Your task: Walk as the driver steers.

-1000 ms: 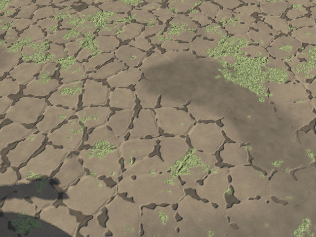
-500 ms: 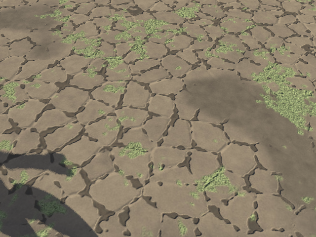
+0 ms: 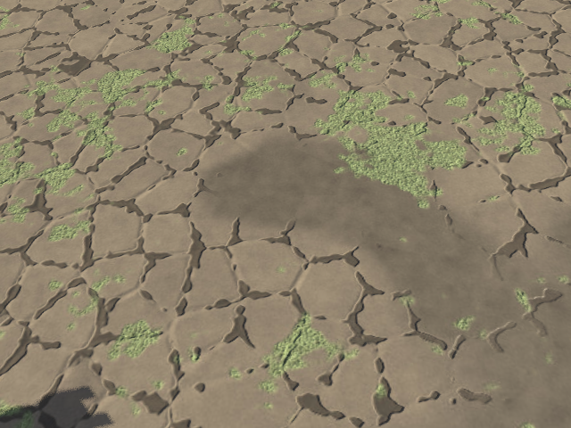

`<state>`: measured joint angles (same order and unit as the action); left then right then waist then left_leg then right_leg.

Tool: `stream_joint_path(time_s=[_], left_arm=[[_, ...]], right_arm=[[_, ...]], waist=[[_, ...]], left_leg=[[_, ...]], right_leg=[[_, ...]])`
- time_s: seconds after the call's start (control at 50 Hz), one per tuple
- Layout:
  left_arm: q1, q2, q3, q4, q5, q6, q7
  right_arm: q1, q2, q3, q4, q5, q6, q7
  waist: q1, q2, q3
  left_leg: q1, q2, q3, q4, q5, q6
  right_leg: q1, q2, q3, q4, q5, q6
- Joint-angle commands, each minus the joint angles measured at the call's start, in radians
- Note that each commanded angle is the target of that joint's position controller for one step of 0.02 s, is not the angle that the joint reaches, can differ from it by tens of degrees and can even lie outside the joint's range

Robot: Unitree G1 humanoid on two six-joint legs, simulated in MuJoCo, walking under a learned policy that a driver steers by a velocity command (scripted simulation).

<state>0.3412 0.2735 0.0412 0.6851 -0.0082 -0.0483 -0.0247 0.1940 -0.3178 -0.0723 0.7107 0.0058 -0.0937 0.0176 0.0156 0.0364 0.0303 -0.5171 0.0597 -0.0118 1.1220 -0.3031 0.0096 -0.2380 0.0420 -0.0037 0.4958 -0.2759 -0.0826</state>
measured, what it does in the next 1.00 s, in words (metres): walks ahead, turning left: left foot, then right foot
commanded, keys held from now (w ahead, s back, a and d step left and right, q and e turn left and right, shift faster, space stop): w+e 0.12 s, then w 0.02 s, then w+q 0.86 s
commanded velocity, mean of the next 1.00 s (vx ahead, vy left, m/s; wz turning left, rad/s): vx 0.48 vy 0.00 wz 0.18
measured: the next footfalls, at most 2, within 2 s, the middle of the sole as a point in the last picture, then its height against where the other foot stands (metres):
left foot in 0.36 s outside the picture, level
right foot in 0.82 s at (379, 350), level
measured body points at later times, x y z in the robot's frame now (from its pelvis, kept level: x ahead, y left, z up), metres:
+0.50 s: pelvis +0.30 +0.02 -0.01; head +0.33 +0.01 +0.44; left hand +0.40 +0.28 -0.12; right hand +0.42 -0.26 -0.11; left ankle +0.37 +0.09 -0.74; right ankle +0.18 -0.10 -0.64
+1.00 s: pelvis +0.58 -0.04 +0.00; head +0.60 -0.05 +0.45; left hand +0.63 +0.25 -0.09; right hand +0.76 -0.29 -0.11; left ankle +0.52 +0.09 -0.65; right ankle +0.63 -0.14 -0.74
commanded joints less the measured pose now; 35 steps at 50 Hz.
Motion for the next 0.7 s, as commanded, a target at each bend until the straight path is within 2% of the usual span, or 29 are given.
stream_joint_path(time_s=[0.02, 0.08, 0.14, 0.18, 0.24, 0.28, 0.3, 0.32, 0.34, 0.36, 0.38, 0.4, 0.42, 0.44, 0.46, 0.48, 0.5, 0.54, 0.56, 0.6, 0.64, 0.7], left_arm=[[-0.021, 0.177, 0.044, -0.082, 0.007, -0.024, 0.023], [0.033, 0.181, 0.048, -0.052, -0.005, -0.022, 0.042], [0.068, 0.180, 0.051, -0.024, -0.010, -0.016, 0.053], [0.094, 0.169, 0.048, 0.001, -0.013, -0.017, 0.054], [0.117, 0.168, 0.049, 0.035, -0.010, -0.014, 0.051], [0.117, 0.174, 0.052, 0.050, -0.006, -0.007, 0.051], [0.109, 0.183, 0.054, 0.051, -0.005, -0.004, 0.053], [0.104, 0.196, 0.057, 0.052, -0.001, 0.001, 0.055], [0.090, 0.200, 0.055, 0.051, 0.005, 0.009, 0.055], [0.067, 0.193, 0.047, 0.041, 0.012, 0.012, 0.057], [0.147, 0.114, 0.023, 0.009, 0.033, 0.003, 0.053], [0.190, 0.091, 0.007, 0.019, 0.022, -0.016, 0.044], [0.080, 0.168, 0.022, -0.013, -0.007, -0.039, 0.034], [-0.033, 0.177, 0.019, -0.045, -0.027, -0.060, 0.025], [-0.093, 0.163, 0.016, -0.061, -0.014, -0.075, 0.023], [-0.101, 0.163, 0.022, -0.063, 0.010, -0.077, 0.025], [-0.082, 0.149, 0.020, -0.064, 0.018, -0.075, 0.024], [-0.054, 0.122, 0.012, -0.065, 0.028, -0.062, 0.027], [-0.069, 0.110, 0.007, -0.073, 0.031, -0.056, 0.030], [-0.150, 0.081, -0.007, -0.100, 0.034, -0.055, 0.033], [-0.242, 0.063, -0.014, -0.119, 0.029, -0.060, 0.030], [-0.314, 0.082, -0.006, -0.135, 0.008, -0.069, 0.022]], right_arm=[[-0.066, -0.096, -0.025, -0.078, -0.020, -0.018, 0.001], [-0.155, -0.057, -0.009, -0.098, -0.019, -0.010, -0.002], [-0.252, -0.028, 0.005, -0.115, -0.007, -0.015, 0.011], [-0.292, -0.016, 0.014, -0.116, -0.001, -0.023, 0.026], [-0.339, -0.025, 0.015, -0.128, 0.009, -0.032, 0.043], [-0.324, -0.042, 0.011, -0.126, 0.012, -0.035, 0.050], [-0.291, -0.058, 0.004, -0.118, 0.010, -0.035, 0.050], [-0.235, -0.080, -0.007, -0.104, 0.008, -0.032, 0.046], [-0.117, -0.112, -0.024, -0.074, 0.008, -0.028, 0.039], [0.041, -0.138, -0.034, -0.043, 0.005, -0.022, 0.031], [0.189, -0.224, -0.053, -0.030, -0.013, -0.019, 0.026], [0.219, -0.178, -0.046, -0.002, 0.017, -0.018, 0.035], [0.163, -0.127, -0.032, -0.007, 0.033, -0.013, 0.030], [0.110, -0.109, -0.026, -0.024, 0.022, -0.004, 0.020], [0.063, -0.100, -0.021, -0.030, 0.009, 0.001, 0.016], [0.040, -0.084, -0.014, -0.038, -0.001, -0.001, 0.012], [0.028, -0.083, -0.011, -0.046, -0.007, 0.001, 0.008], [0.027, -0.087, -0.014, -0.044, 0.005, 0.003, -0.001], [0.033, -0.099, -0.016, -0.039, 0.009, 0.003, -0.006], [0.048, -0.128, -0.026, -0.032, 0.015, 0.006, -0.016], [0.083, -0.141, -0.031, -0.020, 0.022, 0.015, -0.024], [0.151, -0.146, -0.033, 0.001, 0.030, 0.032, -0.030]], waist=[[-0.007, -0.098, -0.003], [0.013, -0.086, 0.016], [0.046, -0.126, 0.029], [0.070, -0.128, 0.039], [0.086, -0.132, 0.068], [0.072, -0.147, 0.063], [0.053, -0.158, 0.035], [0.026, -0.174, -0.018], [-0.038, -0.170, -0.104], [-0.121, -0.150, -0.210], [-0.106, 0.062, -0.386], [-0.088, 0.233, -0.469], [-0.112, 0.123, -0.322], [-0.109, 0.037, -0.195], [-0.073, -0.051, -0.084], [-0.042, -0.065, -0.054], [-0.014, -0.033, -0.045], [0.009, 0.009, -0.041], [0.010, 0.011, -0.030], [-0.014, 0.014, -0.009], [-0.054, 0.018, -0.006], [-0.086, 0.036, -0.025]], left_leg=[[-0.222, 0.027, -0.038, -0.095, 0.162, -0.026], [-0.215, -0.010, -0.031, -0.295, 0.292, -0.063], [-0.147, -0.046, -0.013, -0.485, 0.406, -0.073], [-0.109, -0.043, -0.003, -0.563, 0.471, -0.060], [-0.128, -0.040, 0.007, -0.632, 0.462, -0.015], [-0.121, -0.046, 0.022, -0.653, 0.383, 0.027], [-0.078, -0.067, 0.043, -0.653, 0.329, 0.050], [-0.004, -0.101, 0.071, -0.638, 0.273, 0.074], [0.140, -0.138, 0.101, -0.649, 0.263, 0.109], [0.408, -0.084, 0.041, -0.627, 0.313, 0.157], [0.825, 0.166, -0.380, -0.587, 0.290, 0.310], [0.989, 0.297, -0.794, -0.757, 0.120, 0.422], [0.896, 0.263, -0.737, -0.811, -0.048, 0.363], [0.742, 0.225, -0.600, -0.838, -0.049, 0.318], [0.574, 0.183, -0.515, -0.872, 0.051, 0.299], [0.480, 0.145, -0.452, -0.893, 0.150, 0.286], [0.418, 0.121, -0.425, -0.914, 0.215, 0.290], [0.343, 0.098, -0.365, -0.935, 0.303, 0.304], [0.297, 0.088, -0.328, -0.941, 0.335, 0.303], [0.225, 0.047, -0.265, -0.943, 0.335, 0.276], [0.182, 0.007, -0.230, -0.924, 0.291, 0.234], [0.228, 0.023, -0.284, -0.873, 0.215, 0.204]], right_leg=[[0.157, -0.236, 0.342, -0.321, 0.133, -0.169], [0.151, -0.194, 0.262, -0.310, 0.279, -0.145], [0.125, -0.167, 0.227, -0.307, 0.273, -0.115], [0.143, -0.184, 0.215, -0.315, 0.255, -0.108], [0.231, -0.228, 0.208, -0.294, 0.300, -0.104], [0.310, -0.254, 0.192, -0.252, 0.437, -0.091], [0.345, -0.254, 0.175, -0.202, 0.611, -0.081], [0.379, -0.247, 0.159, -0.121, 0.830, -0.071], [0.386, -0.220, 0.124, 0.035, 1.022, -0.054], [0.250, -0.195, 0.099, 0.247, 0.996, -0.027], [-0.114, -0.075, 0.074, 0.641, 0.536, 0.040], [-0.363, 0.068, 0.114, 0.892, -0.250, 0.091], [-0.485, -0.002, 0.178, 0.941, -0.217, 0.077], [-0.502, -0.051, 0.160, 0.896, -0.144, 0.065], [-0.491, -0.082, 0.135, 0.806, -0.095, 0.062], [-0.442, -0.113, 0.131, 0.723, -0.054, 0.066], [-0.399, -0.122, 0.124, 0.683, -0.039, 0.078], [-0.370, -0.134, 0.100, 0.586, -0.040, 0.111], [-0.360, -0.133, 0.083, 0.520, -0.032, 0.128], [-0.322, -0.119, 0.060, 0.361, 0.092, 0.150], [-0.249, -0.081, 0.051, 0.193, 0.264, 0.161], [-0.190, -0.044, 0.071, 0.071, 0.356, 0.166]])
Velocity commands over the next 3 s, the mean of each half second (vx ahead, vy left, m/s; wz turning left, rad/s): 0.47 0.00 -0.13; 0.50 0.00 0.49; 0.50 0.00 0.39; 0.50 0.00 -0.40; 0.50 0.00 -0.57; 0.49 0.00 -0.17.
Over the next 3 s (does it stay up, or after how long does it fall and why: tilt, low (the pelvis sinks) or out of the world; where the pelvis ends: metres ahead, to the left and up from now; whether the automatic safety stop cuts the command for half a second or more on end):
stays up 1.60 0.16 0.00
